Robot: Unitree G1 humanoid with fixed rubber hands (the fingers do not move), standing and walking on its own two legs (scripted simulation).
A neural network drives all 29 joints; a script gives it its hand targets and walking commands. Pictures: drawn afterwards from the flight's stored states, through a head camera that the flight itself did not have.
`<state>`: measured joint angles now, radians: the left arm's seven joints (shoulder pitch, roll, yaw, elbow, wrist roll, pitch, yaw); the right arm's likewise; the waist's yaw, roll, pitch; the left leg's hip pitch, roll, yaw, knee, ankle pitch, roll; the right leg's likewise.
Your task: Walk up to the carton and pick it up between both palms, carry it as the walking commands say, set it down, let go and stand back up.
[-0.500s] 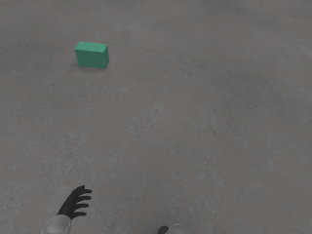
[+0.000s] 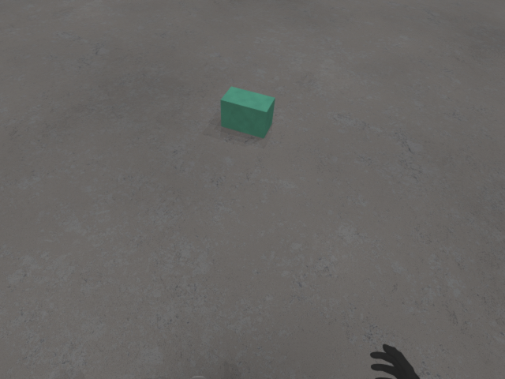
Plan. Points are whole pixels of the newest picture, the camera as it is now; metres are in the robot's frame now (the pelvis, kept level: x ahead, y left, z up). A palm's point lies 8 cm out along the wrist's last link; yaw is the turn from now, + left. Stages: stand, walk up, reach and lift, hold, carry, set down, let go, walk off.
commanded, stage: walk up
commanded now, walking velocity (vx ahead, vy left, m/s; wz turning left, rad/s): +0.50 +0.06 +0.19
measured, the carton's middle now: (247, 112) +1.63 +0.15 -0.66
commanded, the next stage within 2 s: none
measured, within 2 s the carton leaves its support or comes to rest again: neither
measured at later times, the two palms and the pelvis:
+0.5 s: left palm (157, 245) +0.37 +0.23 -0.09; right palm (411, 366) +0.22 -0.27 -0.14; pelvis +0.27 -0.03 +0.01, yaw +3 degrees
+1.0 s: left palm (126, 219) +0.45 +0.33 -0.13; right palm (335, 178) +0.62 -0.16 -0.10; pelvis +0.50 +0.08 +0.01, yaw +2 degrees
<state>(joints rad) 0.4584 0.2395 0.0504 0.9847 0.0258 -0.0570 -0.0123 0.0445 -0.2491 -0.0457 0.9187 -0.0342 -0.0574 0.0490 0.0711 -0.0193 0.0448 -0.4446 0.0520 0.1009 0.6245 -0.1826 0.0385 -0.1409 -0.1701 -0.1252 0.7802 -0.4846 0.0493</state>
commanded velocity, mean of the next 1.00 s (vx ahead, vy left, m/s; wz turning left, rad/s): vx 0.50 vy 0.08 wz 0.09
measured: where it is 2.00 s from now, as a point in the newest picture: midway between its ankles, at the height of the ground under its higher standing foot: (240, 217)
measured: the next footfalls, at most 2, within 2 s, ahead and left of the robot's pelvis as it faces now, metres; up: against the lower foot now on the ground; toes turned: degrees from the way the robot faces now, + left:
right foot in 0.40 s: +0.37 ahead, -0.13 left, +0.00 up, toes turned -7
left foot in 0.90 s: +0.58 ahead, +0.19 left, +0.00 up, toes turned +11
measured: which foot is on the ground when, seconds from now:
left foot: down 0.00-0.42, up 0.44-0.88, down 0.90-1.00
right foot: up 0.00-0.38, down 0.40-0.90, up 0.92-1.00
